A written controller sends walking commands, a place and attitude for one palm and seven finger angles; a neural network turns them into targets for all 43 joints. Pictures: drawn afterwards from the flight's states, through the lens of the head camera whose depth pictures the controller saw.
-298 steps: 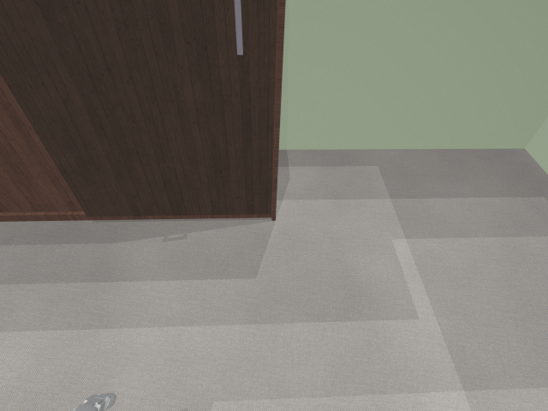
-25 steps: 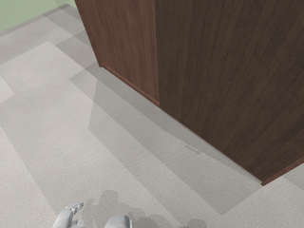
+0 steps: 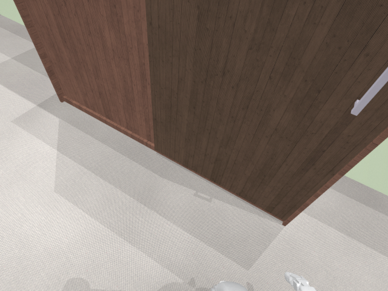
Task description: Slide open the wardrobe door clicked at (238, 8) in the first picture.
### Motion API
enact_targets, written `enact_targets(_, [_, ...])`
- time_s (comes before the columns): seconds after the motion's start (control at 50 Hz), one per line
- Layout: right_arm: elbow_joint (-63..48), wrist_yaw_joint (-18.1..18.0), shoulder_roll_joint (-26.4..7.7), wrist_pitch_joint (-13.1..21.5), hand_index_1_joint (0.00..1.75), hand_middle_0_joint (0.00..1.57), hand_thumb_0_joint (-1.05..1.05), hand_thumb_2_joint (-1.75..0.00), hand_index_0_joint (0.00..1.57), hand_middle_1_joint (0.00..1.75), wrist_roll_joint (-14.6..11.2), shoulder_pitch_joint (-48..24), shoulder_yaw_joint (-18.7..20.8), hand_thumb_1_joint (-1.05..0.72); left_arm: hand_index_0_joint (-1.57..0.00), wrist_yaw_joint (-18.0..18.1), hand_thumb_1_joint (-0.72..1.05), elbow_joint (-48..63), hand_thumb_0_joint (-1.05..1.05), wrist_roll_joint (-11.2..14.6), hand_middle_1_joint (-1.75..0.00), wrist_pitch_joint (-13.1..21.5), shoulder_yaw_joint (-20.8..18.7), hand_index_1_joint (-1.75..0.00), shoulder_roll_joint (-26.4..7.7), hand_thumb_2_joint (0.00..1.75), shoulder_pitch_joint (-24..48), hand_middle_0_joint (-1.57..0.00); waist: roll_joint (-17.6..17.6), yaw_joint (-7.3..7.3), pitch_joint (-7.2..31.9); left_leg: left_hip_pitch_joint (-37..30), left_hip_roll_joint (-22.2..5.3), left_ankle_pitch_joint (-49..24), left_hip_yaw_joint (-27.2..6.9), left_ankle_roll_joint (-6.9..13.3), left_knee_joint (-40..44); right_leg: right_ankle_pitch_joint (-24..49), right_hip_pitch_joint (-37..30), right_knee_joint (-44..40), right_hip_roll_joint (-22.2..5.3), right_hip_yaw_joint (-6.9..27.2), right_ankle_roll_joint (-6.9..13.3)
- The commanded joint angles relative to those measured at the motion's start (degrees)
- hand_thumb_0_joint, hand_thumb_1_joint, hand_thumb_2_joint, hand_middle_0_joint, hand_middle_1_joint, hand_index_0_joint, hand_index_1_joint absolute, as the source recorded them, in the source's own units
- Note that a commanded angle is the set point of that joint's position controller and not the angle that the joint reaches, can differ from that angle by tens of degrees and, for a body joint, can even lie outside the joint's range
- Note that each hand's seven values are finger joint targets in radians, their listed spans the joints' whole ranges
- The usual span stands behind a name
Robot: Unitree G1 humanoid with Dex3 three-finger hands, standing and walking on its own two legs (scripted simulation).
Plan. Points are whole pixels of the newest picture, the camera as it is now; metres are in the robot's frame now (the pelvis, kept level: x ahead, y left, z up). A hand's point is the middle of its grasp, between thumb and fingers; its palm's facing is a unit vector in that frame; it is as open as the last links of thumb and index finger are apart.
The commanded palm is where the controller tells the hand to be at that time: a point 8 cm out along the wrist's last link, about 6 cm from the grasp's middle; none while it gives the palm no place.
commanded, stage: turn to face it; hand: right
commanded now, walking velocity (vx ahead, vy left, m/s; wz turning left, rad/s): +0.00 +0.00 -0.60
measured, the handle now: out of the picture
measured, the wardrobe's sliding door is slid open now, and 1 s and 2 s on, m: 0.00 0.00 0.00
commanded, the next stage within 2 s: take the last steps up to it in 0.62 s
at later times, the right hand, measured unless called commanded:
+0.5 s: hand out of the picture -0.04 -0.29 -0.18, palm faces +0.30 +0.92 -0.24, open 7.4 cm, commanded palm none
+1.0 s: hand out of the picture -0.05 -0.20 -0.15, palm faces +0.38 +0.90 -0.22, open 7.3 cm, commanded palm none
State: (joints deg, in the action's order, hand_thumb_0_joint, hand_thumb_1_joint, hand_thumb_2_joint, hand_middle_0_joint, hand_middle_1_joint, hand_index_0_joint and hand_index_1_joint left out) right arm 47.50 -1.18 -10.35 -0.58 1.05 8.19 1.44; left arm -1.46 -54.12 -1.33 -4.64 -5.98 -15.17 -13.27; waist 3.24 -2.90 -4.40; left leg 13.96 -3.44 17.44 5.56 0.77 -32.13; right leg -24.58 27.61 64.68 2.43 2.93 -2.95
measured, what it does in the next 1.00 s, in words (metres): steps on the spot, turning right: right foot, then left foot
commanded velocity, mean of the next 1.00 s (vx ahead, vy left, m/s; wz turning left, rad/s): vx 0.09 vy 0.02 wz -0.26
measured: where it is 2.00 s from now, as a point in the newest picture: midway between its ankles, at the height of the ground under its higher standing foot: outside the picture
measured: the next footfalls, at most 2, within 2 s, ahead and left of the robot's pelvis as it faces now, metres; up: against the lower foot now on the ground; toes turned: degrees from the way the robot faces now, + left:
right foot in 0.32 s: +0.01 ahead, -0.15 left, +0.00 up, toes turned -17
left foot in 0.88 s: +0.04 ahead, +0.07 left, +0.00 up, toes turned -16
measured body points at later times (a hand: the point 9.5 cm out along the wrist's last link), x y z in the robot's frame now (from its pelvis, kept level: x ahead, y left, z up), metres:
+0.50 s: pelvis -0.02 -0.06 +0.01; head +0.00 -0.11 +0.45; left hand +0.16 +0.15 -0.11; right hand -0.06 -0.34 -0.16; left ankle +0.00 +0.11 -0.65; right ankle -0.03 -0.14 -0.73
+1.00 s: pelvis -0.01 -0.02 +0.01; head -0.02 +0.00 +0.46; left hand +0.06 +0.20 -0.16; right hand -0.07 -0.24 -0.14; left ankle +0.00 +0.08 -0.73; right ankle -0.03 -0.14 -0.68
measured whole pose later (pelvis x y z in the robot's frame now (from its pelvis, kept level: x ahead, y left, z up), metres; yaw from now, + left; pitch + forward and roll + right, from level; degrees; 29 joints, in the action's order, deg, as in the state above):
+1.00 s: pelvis -0.01 -0.02 +0.01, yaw -20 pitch -2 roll -1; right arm 58.8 -1.0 -7.8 1.2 1.4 18.7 1.7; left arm -0.9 -61.7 -1.7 -2.8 -3.8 -11.1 -18.9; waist 1.6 -0.6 0.9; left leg 6.6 -0.9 15.6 3.6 1.7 -23.8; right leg -20.5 24.9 53.2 0.4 -0.7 0.2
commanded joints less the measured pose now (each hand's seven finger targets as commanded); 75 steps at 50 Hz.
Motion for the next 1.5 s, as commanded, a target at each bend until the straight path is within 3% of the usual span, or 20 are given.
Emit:
enact_targets(0.0, [-2.93,-1.04,-10.65,1.59,0.30,0.20,0.00,-0.90,0.20,0.30,0.05,2.17,3.01,-0.90,-0.20,-0.28,0.90,4.46,0.00,-0.01,-0.30,1.15,-0.32,-0.30,-3.86,0.90,1.03,-0.20,-14.18,2.18,3.90,-6.38,-14.78,-22.45,-6.41,5.11,12.62,2.81,5.18,5.46,-4.02,-1.51,-1.64])
enact_targets(0.18, [0.64,-0.70,-14.58,0.57,0.30,0.20,0.00,-0.90,0.20,0.30,0.79,7.98,4.22,-0.90,-0.20,-0.31,0.90,5.89,0.00,0.72,-0.30,1.88,1.46,-0.30,-2.41,0.90,7.83,-0.20,-16.84,5.48,5.49,-9.43,-17.48,-28.91,-2.12,6.28,8.83,-1.75,-3.01,-17.57,-4.08,-7.82,-0.71])
enact_targets(0.26, [1.63,-0.44,-14.67,-0.09,0.30,0.20,0.00,-0.90,0.20,0.30,-0.01,6.74,4.65,-0.90,-0.20,0.02,0.90,4.39,0.00,0.59,-0.30,3.32,1.23,-0.30,-4.74,0.90,1.18,-0.20,-10.69,1.57,9.10,-3.82,-15.85,-24.91,3.36,0.56,-3.45,14.07,-19.43,-40.07,-4.36,-8.97,1.06])
enact_targets(0.3, [-1.57,0.06,-8.08,-0.72,0.30,0.20,0.00,-0.90,0.20,0.30,-0.33,5.94,2.72,-0.90,-0.20,0.58,0.90,3.90,0.00,0.33,-0.30,3.74,-1.00,-0.30,-15.55,0.90,-4.10,-0.20,15.59,-1.04,11.13,18.90,-4.59,21.85,3.26,-6.10,-25.62,48.31,-30.74,-44.58,-27.48,17.52,13.25])
enact_targets(0.34, [-0.55,-0.65,-8.97,-1.52,0.30,0.20,0.00,-0.90,0.20,0.30,-0.11,0.88,3.00,-0.90,-0.20,2.04,0.90,2.85,0.00,0.13,-0.30,3.87,-0.38,-0.30,-12.82,0.90,-3.50,-0.20,9.93,-1.32,8.20,19.40,-4.41,17.35,-4.11,-5.28,-33.47,43.37,-24.98,-43.97,-24.30,15.11,14.44])
enact_targets(0.44, [4.03,0.42,-9.34,-1.50,0.30,0.20,0.00,-0.90,0.20,0.30,-0.12,6.57,3.16,-0.90,-0.20,2.39,0.90,4.47,0.00,0.60,-0.30,4.67,1.50,-0.30,-7.73,0.90,3.72,-0.20,5.07,2.94,6.81,15.47,-3.81,4.41,-4.04,-6.25,-33.21,40.19,-22.56,-45.59,-15.86,4.53,11.09])
enact_targets(0.72, [3.74,-0.20,-5.61,-1.01,0.30,0.20,0.00,-0.90,0.20,0.30,-0.38,2.75,1.94,-0.90,-0.20,2.58,0.90,1.02,0.00,-0.17,-0.30,4.16,1.10,-0.30,-5.68,0.90,-0.86,-0.20,4.82,1.37,5.44,6.81,-0.05,8.01,-4.22,-4.78,-12.41,24.12,-19.21,-48.13,-16.12,14.23,13.29])
enact_targets(0.8, [7.41,0.39,-4.03,0.36,0.30,0.20,0.00,-0.90,0.20,0.30,0.10,9.47,1.23,-0.90,-0.20,2.52,0.90,-0.89,0.00,-0.09,-0.30,4.38,1.32,-0.30,-4.44,0.90,-1.44,-0.20,2.99,3.68,5.70,-6.74,2.08,2.27,-2.00,-3.20,4.07,-1.47,-10.77,-48.74,-13.30,14.28,10.79])
enact_targets(0.82, [8.63,0.36,-5.20,0.91,0.30,0.20,0.00,-0.90,0.20,0.30,0.40,11.84,1.47,-0.90,-0.20,2.36,0.90,-1.52,0.00,0.13,-0.30,4.45,1.47,-0.30,-2.80,0.90,-1.87,-0.20,-0.93,4.66,4.03,-13.81,1.16,0.94,-3.30,-2.62,10.41,-6.21,-4.17,-45.68,-10.24,12.22,8.68])
enact_targets(0.86, [9.45,-0.31,-11.62,1.23,0.30,0.20,0.00,-0.90,0.20,0.30,1.17,16.75,2.87,-0.90,-0.20,2.06,0.90,0.71,0.00,0.46,-0.30,4.73,2.82,-0.30,2.66,0.90,-0.26,-0.20,-20.24,7.27,-0.97,-15.00,-18.69,27.45,-29.76,5.97,26.62,-8.14,11.64,-21.88,0.63,-2.31,3.33])
enact_targets(0.88, [9.10,-0.52,-11.82,1.67,0.30,0.20,0.00,-0.90,0.20,0.30,0.34,16.70,3.23,-0.90,-0.20,1.56,0.90,1.61,0.00,-0.34,-0.30,4.36,1.89,-0.30,-0.73,0.90,2.40,-0.20,-17.48,7.68,-3.38,-7.67,-21.34,31.69,-33.46,8.13,30.10,-5.64,12.21,-14.25,-2.55,-0.60,3.79])
enact_targets(0.94, [9.59,-0.41,-6.10,2.98,0.30,0.20,0.00,-0.90,0.20,0.30,0.13,11.09,1.97,-0.90,-0.20,0.49,0.90,-2.36,0.00,-0.55,-0.30,4.02,1.13,-0.30,-0.12,0.90,-1.57,-0.20,-10.30,2.56,-5.58,-3.15,-13.83,17.55,-19.32,5.96,27.14,5.31,8.87,-5.12,-5.58,-2.32,2.97])
enact_targets(0.98, [10.72,-0.27,-4.14,3.79,0.30,0.20,0.00,-0.90,0.20,0.30,-0.06,13.05,1.45,-0.90,-0.20,0.40,0.90,-3.38,0.00,-0.53,-0.30,3.96,1.24,-0.30,1.64,0.90,-3.08,-0.20,-10.00,2.47,-4.35,-3.27,-10.96,7.80,-12.74,5.00,25.75,9.68,7.23,-3.98,-6.33,-3.79,1.95])
enact_targets(1.2, [18.09,-0.45,-3.92,4.49,0.30,0.20,0.00,-0.90,0.20,0.30,0.70,22.88,1.65,-0.90,-0.20,0.21,0.90,-1.28,0.00,0.14,-0.30,6.43,2.31,-0.30,5.09,0.90,6.79,-0.20,-12.05,5.69,-3.41,-7.79,-11.67,-9.45,-10.80,7.65,19.60,7.38,1.02,-24.94,-7.58,-9.11,2.24])
enact_targets(1.26, [18.78,-0.34,-3.40,4.02,0.30,0.20,0.00,-0.90,0.20,0.30,0.16,21.70,1.76,-0.90,-0.20,1.13,0.90,-4.32,0.00,-0.01,-0.30,7.62,2.27,-0.30,4.19,0.90,-0.79,-0.20,-9.50,1.91,0.16,-3.48,-8.11,-15.59,-6.95,5.08,9.66,12.75,-15.94,-36.41,-4.59,-12.64,2.82])
enact_targets(1.28, [18.74,-0.27,-1.87,3.98,0.30,0.20,0.00,-0.90,0.20,0.30,-0.03,21.85,1.53,-0.90,-0.20,1.86,0.90,-6.79,0.00,-0.15,-0.30,8.26,1.66,-0.30,1.04,0.90,-8.48,-0.20,-3.15,-1.20,4.93,1.04,-5.58,-18.14,-4.37,3.23,-2.47,14.25,-28.99,-40.29,-7.97,-8.82,3.91])
enact_targets(1.3, [17.88,0.12,1.07,3.86,0.30,0.20,0.00,-0.90,0.20,0.30,-0.48,24.07,1.12,-0.90,-0.20,2.58,0.90,-8.89,0.00,-0.66,-0.30,8.63,0.23,-0.30,-5.31,0.90,-15.84,-0.20,9.61,-2.78,12.13,13.34,-0.12,-0.56,0.75,0.17,-17.53,17.66,-41.89,-41.33,-23.39,9.69,8.93])
enact_targets(1.34, [15.08,0.12,-0.64,2.93,0.30,0.20,0.00,-0.90,0.20,0.30,0.23,16.38,1.19,-0.90,-0.20,3.35,0.90,-9.41,0.00,-0.30,-0.30,7.73,0.04,-0.30,-7.16,0.90,-17.10,-0.20,9.55,-4.07,8.47,20.57,-0.25,14.26,-3.72,0.08,-34.97,10.70,-33.89,-50.92,-30.79,18.24,12.76])
enact_targets(1.38, [14.90,1.10,-0.12,2.31,0.30,0.20,0.00,-0.90,0.20,0.30,0.69,12.28,1.78,-0.90,-0.20,3.34,0.90,-7.35,0.00,-0.22,-0.30,7.81,1.59,-0.30,-1.41,0.90,-9.25,-0.20,3.24,-0.75,-3.43,20.90,-4.28,5.65,-4.83,-0.43,-36.62,8.45,-19.41,-54.30,-26.91,10.93,11.49])
enact_targets(1.48, [14.42,1.83,1.72,0.49,0.30,0.20,0.00,-0.90,0.20,0.30,0.88,15.74,2.28,-0.90,-0.20,3.31,0.90,-5.04,0.00,-0.01,-0.30,8.80,2.13,-0.30,1.25,0.90,-5.57,-0.20,3.69,3.35,-1.60,17.00,-4.71,-3.81,-3.61,-2.58,-30.79,14.47,-14.81,-55.44,-20.93,-2.20,9.88])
